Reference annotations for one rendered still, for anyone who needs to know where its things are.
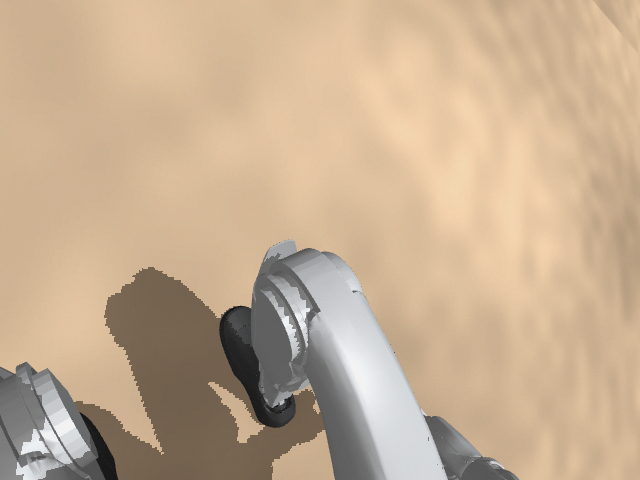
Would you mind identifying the right robot hand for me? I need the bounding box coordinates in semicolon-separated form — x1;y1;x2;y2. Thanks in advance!
420;408;483;480

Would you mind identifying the right robot arm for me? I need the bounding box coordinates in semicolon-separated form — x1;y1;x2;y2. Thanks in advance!
461;457;519;480

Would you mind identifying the right robot foot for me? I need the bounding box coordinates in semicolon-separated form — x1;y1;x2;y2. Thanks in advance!
219;306;296;428

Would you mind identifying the left robot foot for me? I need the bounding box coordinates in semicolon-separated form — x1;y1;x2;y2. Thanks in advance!
80;413;118;480

